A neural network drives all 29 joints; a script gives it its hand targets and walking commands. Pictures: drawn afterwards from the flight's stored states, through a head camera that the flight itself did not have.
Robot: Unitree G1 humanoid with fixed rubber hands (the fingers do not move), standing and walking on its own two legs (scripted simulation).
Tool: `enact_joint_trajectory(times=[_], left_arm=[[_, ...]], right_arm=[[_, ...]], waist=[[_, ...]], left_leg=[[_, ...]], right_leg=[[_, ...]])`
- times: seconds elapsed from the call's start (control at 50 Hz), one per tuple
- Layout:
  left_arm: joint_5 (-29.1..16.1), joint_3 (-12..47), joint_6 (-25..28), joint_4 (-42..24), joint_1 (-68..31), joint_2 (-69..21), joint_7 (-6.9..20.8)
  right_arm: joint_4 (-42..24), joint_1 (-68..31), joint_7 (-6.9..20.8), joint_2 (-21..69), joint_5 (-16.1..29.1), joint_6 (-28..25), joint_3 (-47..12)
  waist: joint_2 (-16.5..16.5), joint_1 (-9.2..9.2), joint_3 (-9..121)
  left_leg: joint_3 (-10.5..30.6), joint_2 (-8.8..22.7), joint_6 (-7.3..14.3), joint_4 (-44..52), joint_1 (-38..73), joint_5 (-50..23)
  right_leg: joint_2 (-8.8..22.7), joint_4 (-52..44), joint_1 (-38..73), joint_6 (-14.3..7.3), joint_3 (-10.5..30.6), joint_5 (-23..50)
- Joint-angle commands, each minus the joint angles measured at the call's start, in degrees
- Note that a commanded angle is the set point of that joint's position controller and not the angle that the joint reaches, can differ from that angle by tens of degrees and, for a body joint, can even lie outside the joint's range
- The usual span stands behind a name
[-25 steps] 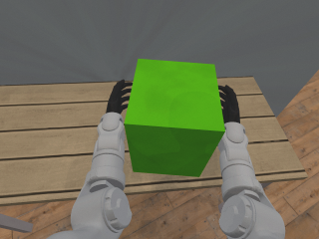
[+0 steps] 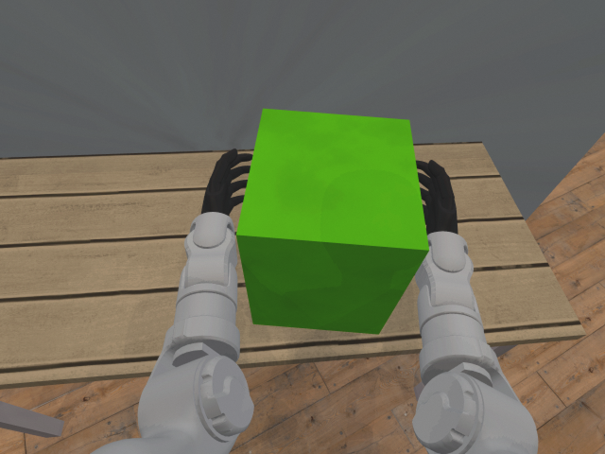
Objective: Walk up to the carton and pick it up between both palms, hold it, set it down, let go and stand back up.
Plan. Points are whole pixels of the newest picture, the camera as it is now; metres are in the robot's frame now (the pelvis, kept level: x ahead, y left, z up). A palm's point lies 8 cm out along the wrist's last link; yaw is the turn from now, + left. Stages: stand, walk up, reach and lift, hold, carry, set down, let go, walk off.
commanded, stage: set down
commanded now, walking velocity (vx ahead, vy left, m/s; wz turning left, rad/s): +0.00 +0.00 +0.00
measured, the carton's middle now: (325, 230) +0.42 +0.01 +0.02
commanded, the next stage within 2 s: none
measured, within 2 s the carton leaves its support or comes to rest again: neither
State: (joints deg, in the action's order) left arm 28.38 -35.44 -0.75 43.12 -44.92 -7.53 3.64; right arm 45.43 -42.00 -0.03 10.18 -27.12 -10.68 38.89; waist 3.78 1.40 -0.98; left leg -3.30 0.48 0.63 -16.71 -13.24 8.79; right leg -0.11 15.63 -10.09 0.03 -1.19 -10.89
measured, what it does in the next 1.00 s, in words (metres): stands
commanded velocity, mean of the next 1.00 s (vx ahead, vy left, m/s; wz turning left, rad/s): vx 0.00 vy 0.00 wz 0.00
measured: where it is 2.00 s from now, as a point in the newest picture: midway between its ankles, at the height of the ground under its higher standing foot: outside the picture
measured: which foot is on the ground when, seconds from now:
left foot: down 0.00-1.00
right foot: down 0.00-1.00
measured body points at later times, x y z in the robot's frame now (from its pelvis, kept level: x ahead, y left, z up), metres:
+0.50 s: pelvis -0.01 +0.00 -0.01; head +0.05 +0.03 +0.44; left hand +0.44 +0.16 +0.06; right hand +0.43 -0.14 +0.06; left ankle -0.01 +0.11 -0.75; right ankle -0.04 -0.11 -0.75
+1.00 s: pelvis -0.02 -0.01 -0.02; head +0.02 +0.02 +0.43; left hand +0.45 +0.20 +0.11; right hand +0.46 -0.18 +0.14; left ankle -0.01 +0.11 -0.75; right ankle -0.04 -0.11 -0.75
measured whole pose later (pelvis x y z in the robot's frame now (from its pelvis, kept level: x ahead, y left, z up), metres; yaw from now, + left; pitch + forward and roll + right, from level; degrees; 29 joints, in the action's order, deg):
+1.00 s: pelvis -0.02 -0.01 -0.02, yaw -1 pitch +18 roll -2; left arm -13.5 2.4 4.7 75.5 -62.7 15.4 -5.0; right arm 76.2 -63.1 -3.7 -16.9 25.2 -3.5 -5.5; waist 2.7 1.1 13.8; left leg -2.2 3.2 -0.6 -28.5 -35.2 10.9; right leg -2.4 24.4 -30.5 -1.3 -2.2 -11.4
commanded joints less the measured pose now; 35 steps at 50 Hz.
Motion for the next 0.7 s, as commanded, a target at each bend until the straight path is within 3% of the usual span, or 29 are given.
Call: enact_joint_trajectory(times=[0.0,0.16,0.24,0.26,0.32,0.4,0.44,0.54,0.68], left_arm=[[1.1,11.0,0.3,3.7,-21.3,-18.9,2.1],[1.5,8.2,0.7,4.2,-21.2,-13.3,0.9],[0.0,6.1,1.6,3.8,-21.3,-1.6,-1.9],[-2.0,7.4,2.3,3.5,-23.0,1.5,-3.4],[-9.2,13.4,5.3,5.4,-27.7,8.7,-8.6],[-17.1,18.6,8.5,13.7,-32.4,13.7,-11.4],[-20.0,20.0,9.7,20.0,-32.9,16.5,-12.0],[-28.6,25.4,13.1,28.2,-36.4,21.2,-12.5],[-36.9,33.1,13.4,29.5,-40.5,23.4,-10.5]], right_arm=[[5.2,-21.3,5.8,20.6,-2.7,0.7,-13.9],[5.6,-20.7,4.9,15.8,-2.6,1.5,-11.9],[5.8,-19.5,2.6,4.0,0.0,1.9,-9.5],[5.9,-20.5,1.6,0.2,2.1,1.8,-10.1],[9.7,-24.8,-1.6,-8.2,11.2,1.3,-15.2],[13.7,-30.2,-4.3,-12.6,20.9,0.8,-22.9],[16.6,-32.3,-5.0,-15.7,25.5,0.4,-26.0],[21.0,-36.6,-6.6,-24.0,35.9,-0.9,-33.3],[25.4,-40.4,-6.6,-31.1,44.3,-0.6,-38.1]], waist=[[-2.9,0.62,20.9],[-2.4,0.86,20.1],[-2.2,0.87,20.9],[-2.4,0.27,22.3],[-5.0,0.78,29.6],[-6.1,1.64,40.2],[-5.6,2.68,44.0],[-6.2,2.59,50.2],[-6.8,-0.99,49.7]], left_leg=[[-4.4,-0.2,-0.1,-2.1,12.9,-21.8],[-4.7,-0.4,0.1,-1.8,12.5,-21.3],[-4.9,-0.6,0.2,-2.1,11.8,-21.3],[-4.9,-0.5,0.0,-2.2,11.2,-20.9],[-4.0,0.3,-1.2,-5.3,9.1,-23.9],[-2.7,0.6,-1.9,-9.9,3.6,-24.0],[-1.8,1.0,-2.3,-11.6,1.3,-24.6],[-0.2,1.6,-4.4,-16.4,2.4,-29.0],[1.4,1.9,-6.1,-18.5,6.0,-32.4]], right_leg=[[-1.1,-0.8,2.2,3.8,-5.2,12.9],[-1.2,-1.0,2.7,4.0,-4.8,12.7],[-1.3,-0.6,2.6,4.1,-4.0,13.5],[-1.4,-0.3,1.9,4.1,-4.0,13.4],[-2.0,1.1,-1.7,2.4,-2.3,15.6],[-1.8,4.8,-3.1,1.1,-0.3,22.2],[-1.9,7.0,-3.4,0.8,0.4,24.1],[-2.5,9.7,-9.6,0.3,0.0,25.4],[-3.1,9.8,-15.7,-0.1,-1.6,25.4]])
